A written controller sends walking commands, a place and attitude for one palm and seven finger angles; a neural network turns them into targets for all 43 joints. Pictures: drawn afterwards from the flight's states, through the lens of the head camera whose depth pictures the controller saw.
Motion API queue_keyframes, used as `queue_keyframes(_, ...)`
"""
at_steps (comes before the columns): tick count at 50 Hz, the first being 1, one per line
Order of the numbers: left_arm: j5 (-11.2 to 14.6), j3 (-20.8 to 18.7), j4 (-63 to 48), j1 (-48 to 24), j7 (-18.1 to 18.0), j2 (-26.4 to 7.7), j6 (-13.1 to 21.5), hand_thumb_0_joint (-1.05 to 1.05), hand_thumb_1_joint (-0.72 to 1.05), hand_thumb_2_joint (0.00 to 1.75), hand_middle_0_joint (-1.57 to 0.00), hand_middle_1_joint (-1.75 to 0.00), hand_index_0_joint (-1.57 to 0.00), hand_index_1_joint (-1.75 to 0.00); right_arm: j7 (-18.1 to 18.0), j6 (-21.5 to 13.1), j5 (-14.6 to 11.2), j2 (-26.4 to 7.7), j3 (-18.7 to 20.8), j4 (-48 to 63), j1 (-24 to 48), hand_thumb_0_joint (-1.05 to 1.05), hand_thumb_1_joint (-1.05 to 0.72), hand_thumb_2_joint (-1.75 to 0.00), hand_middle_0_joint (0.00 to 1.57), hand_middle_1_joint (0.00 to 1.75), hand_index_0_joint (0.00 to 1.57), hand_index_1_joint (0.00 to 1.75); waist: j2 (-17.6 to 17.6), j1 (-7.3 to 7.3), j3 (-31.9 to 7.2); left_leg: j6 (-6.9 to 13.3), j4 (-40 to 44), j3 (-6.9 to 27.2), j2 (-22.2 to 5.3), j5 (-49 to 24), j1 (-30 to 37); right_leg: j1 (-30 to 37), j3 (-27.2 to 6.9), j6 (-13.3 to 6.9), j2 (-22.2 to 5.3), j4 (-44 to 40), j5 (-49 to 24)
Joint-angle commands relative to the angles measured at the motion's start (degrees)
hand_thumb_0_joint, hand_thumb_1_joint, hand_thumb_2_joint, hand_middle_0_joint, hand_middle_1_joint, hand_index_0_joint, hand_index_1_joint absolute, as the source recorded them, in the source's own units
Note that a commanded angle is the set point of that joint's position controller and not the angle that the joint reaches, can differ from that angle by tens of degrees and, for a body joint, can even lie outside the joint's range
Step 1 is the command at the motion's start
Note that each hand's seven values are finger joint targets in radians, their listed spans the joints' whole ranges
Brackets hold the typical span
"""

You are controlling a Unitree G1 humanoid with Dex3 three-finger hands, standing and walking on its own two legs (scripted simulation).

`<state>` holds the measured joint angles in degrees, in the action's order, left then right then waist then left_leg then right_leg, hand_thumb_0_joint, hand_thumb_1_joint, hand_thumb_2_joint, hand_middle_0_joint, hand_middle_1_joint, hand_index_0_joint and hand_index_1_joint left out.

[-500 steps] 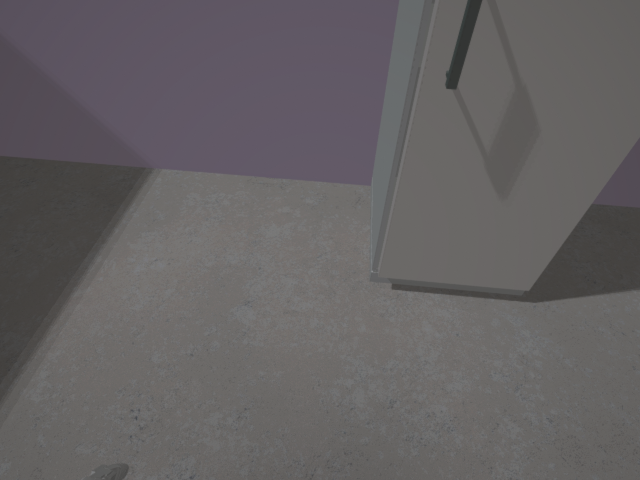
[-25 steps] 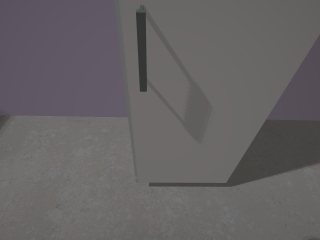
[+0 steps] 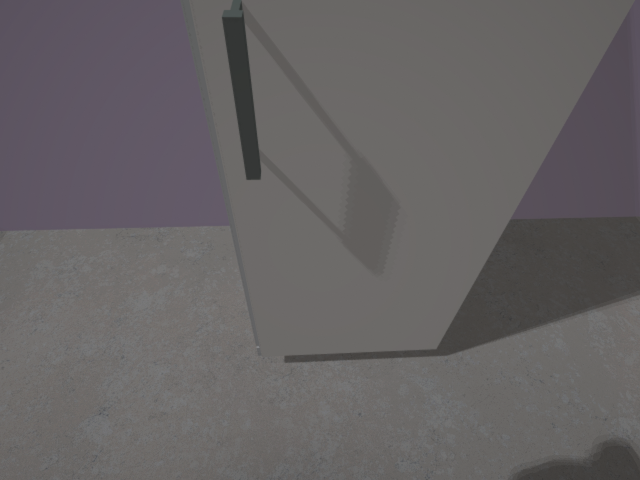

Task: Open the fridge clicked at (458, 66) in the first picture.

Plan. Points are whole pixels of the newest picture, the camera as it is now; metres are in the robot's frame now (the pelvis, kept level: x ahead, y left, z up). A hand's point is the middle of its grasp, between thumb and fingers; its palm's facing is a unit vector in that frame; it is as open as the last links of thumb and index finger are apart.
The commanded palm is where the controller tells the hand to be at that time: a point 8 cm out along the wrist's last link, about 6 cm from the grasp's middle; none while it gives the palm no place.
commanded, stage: look again from close up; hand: left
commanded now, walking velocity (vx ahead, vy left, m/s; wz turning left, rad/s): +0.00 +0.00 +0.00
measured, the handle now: (246, 99) +0.54 +0.13 +0.20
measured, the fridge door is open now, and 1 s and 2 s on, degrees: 0 0 0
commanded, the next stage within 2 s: shuffle to correct the standing spot in 0.66 s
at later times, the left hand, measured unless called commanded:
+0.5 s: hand out of the picture -0.01 +0.14 -0.18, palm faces +0.03 -0.99 -0.15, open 7.4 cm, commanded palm none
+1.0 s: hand out of the picture -0.02 +0.15 -0.19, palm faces +0.09 -0.98 -0.16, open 7.4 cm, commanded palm none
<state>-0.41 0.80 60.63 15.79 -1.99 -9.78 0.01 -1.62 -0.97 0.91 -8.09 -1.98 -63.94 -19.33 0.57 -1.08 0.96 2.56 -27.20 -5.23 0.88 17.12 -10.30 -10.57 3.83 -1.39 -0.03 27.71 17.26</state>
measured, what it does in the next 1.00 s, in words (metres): stands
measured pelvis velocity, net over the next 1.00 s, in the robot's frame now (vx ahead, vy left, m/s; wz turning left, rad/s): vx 0.02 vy -0.02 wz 0.05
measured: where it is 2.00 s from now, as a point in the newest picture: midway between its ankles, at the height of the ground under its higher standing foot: outside the picture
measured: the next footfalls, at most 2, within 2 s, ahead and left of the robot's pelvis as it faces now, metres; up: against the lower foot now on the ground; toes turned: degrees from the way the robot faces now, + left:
right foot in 1.50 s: +0.29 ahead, -0.17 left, +0.00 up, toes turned -1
left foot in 2.00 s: +0.11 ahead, +0.02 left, +0.00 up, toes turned +8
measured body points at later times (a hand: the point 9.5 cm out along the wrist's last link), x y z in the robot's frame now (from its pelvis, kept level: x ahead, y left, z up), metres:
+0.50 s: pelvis +0.01 -0.01 +0.00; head +0.01 -0.01 +0.45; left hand -0.01 +0.19 -0.16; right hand +0.01 -0.24 -0.15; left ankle -0.03 +0.09 -0.74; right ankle -0.03 -0.10 -0.74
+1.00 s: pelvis +0.02 -0.02 -0.01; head +0.02 +0.00 +0.44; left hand -0.02 +0.20 -0.17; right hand -0.01 -0.23 -0.16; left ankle -0.03 +0.09 -0.74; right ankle -0.03 -0.10 -0.74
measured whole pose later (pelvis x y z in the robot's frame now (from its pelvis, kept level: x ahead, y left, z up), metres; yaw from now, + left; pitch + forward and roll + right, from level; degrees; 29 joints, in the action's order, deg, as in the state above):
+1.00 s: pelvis +0.02 -0.02 -0.01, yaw +3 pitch +0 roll -1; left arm -1.1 -0.4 62.2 20.7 -1.6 -8.7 0.4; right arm -1.2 -0.2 1.4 -6.4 -1.3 -65.4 -20.6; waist 1.0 -0.1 -0.2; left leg 1.5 -34.3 -1.7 -0.8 21.8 -12.5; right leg -9.3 7.5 -3.2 1.5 29.9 21.0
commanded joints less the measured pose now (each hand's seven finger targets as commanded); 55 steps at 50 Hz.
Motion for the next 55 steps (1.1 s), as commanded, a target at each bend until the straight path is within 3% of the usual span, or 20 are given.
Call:
queue_keyframes(1, -0.1, -1.0, -1.1, 4.5, -0.3, -4.9, 1.1, 0.00, 0.90, 0.90, -0.20, -0.30, -0.20, -0.30, -0.6, -1.1, -0.3, -5.9, 1.2, 1.6, -1.4, 0.00, -0.90, -0.90, 0.20, 0.30, 0.20, 0.30, -1.8, 1.44, 0.6, 0.3, 5.2, 6.7, -7.3, -14.0, -2.0, 2.5, -6.2, -1.5, -6.2, -3.9, -14.7)
queue_keyframes(5, -0.2, -0.7, -0.3, 5.4, -0.4, -4.2, 1.3, 0.00, 0.90, 0.90, -0.20, -0.30, -0.20, -0.30, -0.7, -0.9, -0.4, -5.3, 1.4, 1.0, -1.3, 0.00, -0.90, -0.90, 0.20, 0.30, 0.20, 0.30, 0.7, 1.18, 1.9, 0.1, 5.2, 6.4, -7.1, -12.7, -1.2, 1.3, -6.7, -1.5, -6.4, -4.9, -15.9)
queue_keyframes(9, -0.2, -0.6, 0.4, 6.0, -0.5, -3.6, 1.4, 0.00, 0.90, 0.90, -0.20, -0.30, -0.20, -0.30, -0.7, -0.8, -0.4, -4.9, 1.3, 0.2, -1.0, 0.00, -0.90, -0.90, 0.20, 0.30, 0.20, 0.30, 1.1, 1.19, 2.9, 0.0, 5.8, 6.4, -7.0, -11.9, -0.9, 0.4, -6.7, -1.4, -6.6, -5.7, -14.5)
queue_keyframes(17, -0.3, -0.7, 1.1, 7.1, -0.6, -3.5, 1.5, 0.00, 0.90, 0.90, -0.20, -0.30, -0.20, -0.30, -0.9, -1.0, -0.4, -5.0, 1.3, 0.0, -0.5, 0.00, -0.90, -0.90, 0.20, 0.30, 0.20, 0.30, -1.0, 1.22, 1.9, -0.1, 5.7, 6.3, -7.2, -14.7, 0.3, 1.4, -6.8, -1.5, -6.7, -5.6, -17.4)
queue_keyframes(25, -0.4, -0.8, 1.4, 7.4, -0.6, -3.7, 1.7, 0.00, 0.90, 0.90, -0.20, -0.30, -0.20, -0.30, -1.0, -1.0, -0.4, -5.2, 1.4, 0.0, -0.1, 0.00, -0.90, -0.90, 0.20, 0.30, 0.20, 0.30, -0.4, 1.42, 1.7, -0.2, 5.6, 6.1, -7.3, -15.3, 0.6, 2.2, -6.9, -1.5, -6.8, -6.1, -19.3)
queue_keyframes(35, -0.3, -0.9, 1.1, 6.6, -0.5, -3.8, 1.5, 0.00, 0.90, 0.90, -0.20, -0.30, -0.20, -0.30, -1.0, -0.9, -0.3, -5.2, 1.3, -0.1, -0.5, 0.00, -0.90, -0.90, 0.20, 0.30, 0.20, 0.30, 0.1, 1.55, 3.9, -0.2, 6.9, 6.5, -7.3, -13.1, -0.8, 1.6, -6.6, -1.6, -6.6, -6.9, -15.3)
queue_keyframes(38, -0.2, -1.1, 0.9, 6.5, -0.5, -4.1, 1.5, 0.00, 0.90, 0.90, -0.20, -0.30, -0.20, -0.30, -0.9, -1.0, -0.3, -5.3, 1.4, -0.2, -0.9, 0.00, -0.90, -0.90, 0.20, 0.30, 0.20, 0.30, -0.6, 1.62, 2.5, -0.3, 7.0, 6.6, -7.3, -13.0, -0.5, 2.2, -6.8, -1.7, -6.7, -6.9, -14.7)
queue_keyframes(41, -0.6, -1.3, 1.3, 7.7, -0.2, -3.4, 1.0, 0.00, 0.90, 0.90, -0.20, -0.30, -0.20, -0.30, -0.6, -0.5, 0.0, -4.6, 1.4, -0.3, -2.0, 0.00, -0.90, -0.90, 0.20, 0.30, 0.20, 0.30, 1.4, 1.68, 4.0, 0.4, 5.7, 6.3, -6.5, -1.9, -3.6, 1.5, -5.7, -1.9, -6.1, -6.7, 1.0)
queue_keyframes(44, -0.7, -1.9, 0.9, 8.2, 0.2, -4.0, 0.5, 0.00, 0.90, 0.90, -0.20, -0.30, -0.20, -0.30, -0.2, 0.0, 0.4, -4.1, 1.6, 0.4, -1.8, 0.00, -0.90, -0.90, 0.20, 0.30, 0.20, 0.30, 2.4, 1.83, 8.5, 0.6, 3.6, 5.8, -4.9, 7.0, -9.4, -1.1, -7.2, -3.0, -6.7, -8.5, 14.0)
queue_keyframes(46, -0.8, -2.4, 0.8, 9.6, 0.2, -4.5, 0.5, 0.00, 0.90, 0.90, -0.20, -0.30, -0.20, -0.30, 0.0, 0.1, 0.4, -3.4, 1.7, 1.1, -1.4, 0.00, -0.90, -0.90, 0.20, 0.30, 0.20, 0.30, 4.5, 2.34, 9.8, 0.4, -1.2, 4.1, -3.4, 7.3, -13.4, 0.0, -9.3, -4.3, -8.4, -10.1, 17.5)
queue_keyframes(48, -0.7, -2.9, 0.7, 10.7, 0.1, -5.3, 0.6, 0.00, 0.90, 0.90, -0.20, -0.30, -0.20, -0.30, 0.1, 0.0, 0.5, -2.6, 1.8, 1.8, -1.5, 0.00, -0.90, -0.90, 0.20, 0.30, 0.20, 0.30, 6.8, 2.30, 9.6, 0.2, -7.5, 1.8, -2.7, 6.1, -14.6, -0.2, -12.3, -6.3, -11.8, -12.5, 19.3)
queue_keyframes(50, -0.9, -3.1, 0.7, 11.4, 0.0, -5.3, 1.0, 0.00, 0.90, 0.90, -0.20, -0.30, -0.20, -0.30, 0.2, 0.0, 0.4, -1.9, 2.0, 2.5, -1.4, 0.00, -0.90, -0.90, 0.20, 0.30, 0.20, 0.30, 5.4, 1.64, 9.3, 0.1, -11.1, 0.9, -3.2, 6.2, -13.3, -1.5, -14.0, -8.0, -13.9, -13.6, 16.4)
queue_keyframes(51, -1.0, -3.2, 0.5, 10.4, 0.0, -5.5, 1.2, 0.00, 0.90, 0.90, -0.20, -0.30, -0.20, -0.30, 0.3, -0.4, 0.4, -1.4, 2.0, 2.4, -2.7, 0.00, -0.90, -0.90, 0.20, 0.30, 0.20, 0.30, 4.3, 0.74, 8.4, 0.1, -8.5, 0.9, -3.5, 6.2, -11.2, -2.0, -12.3, -8.1, -13.6, -11.3, 12.3)
queue_keyframes(52, -0.9, -3.1, 0.2, 9.0, 0.1, -5.0, 1.3, 0.00, 0.90, 0.90, -0.20, -0.30, -0.20, -0.30, 0.4, -0.7, 0.3, -1.3, 2.0, 1.6, -5.2, 0.00, -0.90, -0.90, 0.20, 0.30, 0.20, 0.30, 1.7, -0.52, 7.7, 0.5, -3.4, 1.7, -3.9, 3.3, -6.6, -4.0, -8.3, -7.1, -11.4, -6.6, 7.7)
queue_keyframes(53, -0.8, -2.9, 0.0, 8.1, 0.4, -3.2, 1.3, 0.00, 0.90, 0.90, -0.20, -0.30, -0.20, -0.30, 0.3, -1.3, 0.4, -2.6, 2.2, -0.1, -9.1, 0.00, -0.90, -0.90, 0.20, 0.30, 0.20, 0.30, -5.3, -1.59, 6.8, 1.8, 2.2, 6.8, -6.8, -4.5, -0.9, -7.2, -2.4, -4.7, -6.5, 2.2, 4.1)
queue_keyframes(54, -0.7, -2.4, -0.8, 7.9, 0.7, -1.0, 1.6, 0.00, 0.90, 0.90, -0.20, -0.30, -0.20, -0.30, -0.4, -1.8, 0.9, -6.2, 3.0, -2.1, -14.7, 0.00, -0.90, -0.90, 0.20, 0.30, 0.20, 0.30, -16.4, -2.90, 3.7, 6.0, 6.4, 20.0, -15.8, -16.2, 7.9, -15.3, 3.5, -1.8, -1.6, 15.4, 4.1)
queue_keyframes(55, -0.9, -2.2, -3.0, 2.6, 0.8, -1.7, 1.7, 0.00, 0.90, 0.90, -0.20, -0.30, -0.20, -0.30, -1.4, -1.6, 1.1, -7.7, 3.4, -3.4, -19.1, 0.00, -0.90, -0.90, 0.20, 0.30, 0.20, 0.30, -19.0, -5.06, 6.4, 11.1, 8.8, 28.9, -21.8, -36.0, 14.7, -27.0, 2.8, -0.6, 0.6, 25.8, 15.6)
